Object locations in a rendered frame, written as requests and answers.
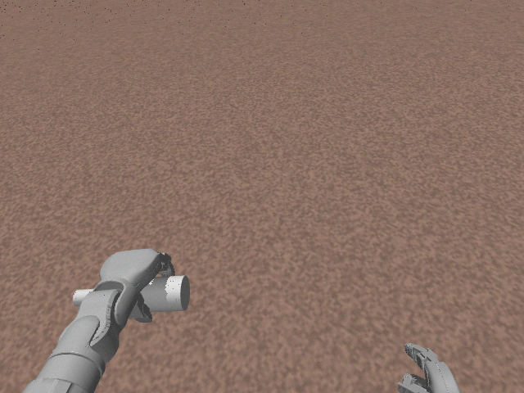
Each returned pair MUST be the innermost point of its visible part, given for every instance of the left robot arm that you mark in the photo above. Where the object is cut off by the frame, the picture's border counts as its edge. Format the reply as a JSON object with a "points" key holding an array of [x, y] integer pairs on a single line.
{"points": [[86, 345]]}

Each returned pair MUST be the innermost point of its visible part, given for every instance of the right robot hand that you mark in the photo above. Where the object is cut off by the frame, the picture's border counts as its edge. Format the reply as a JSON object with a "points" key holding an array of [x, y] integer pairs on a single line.
{"points": [[439, 378]]}

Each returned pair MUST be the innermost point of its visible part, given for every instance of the bottle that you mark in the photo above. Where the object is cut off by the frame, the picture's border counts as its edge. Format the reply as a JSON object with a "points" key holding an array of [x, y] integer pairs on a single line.
{"points": [[162, 294]]}

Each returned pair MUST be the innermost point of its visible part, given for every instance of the left robot hand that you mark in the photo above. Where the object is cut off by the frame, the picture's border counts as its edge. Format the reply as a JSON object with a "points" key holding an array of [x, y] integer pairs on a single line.
{"points": [[139, 267]]}

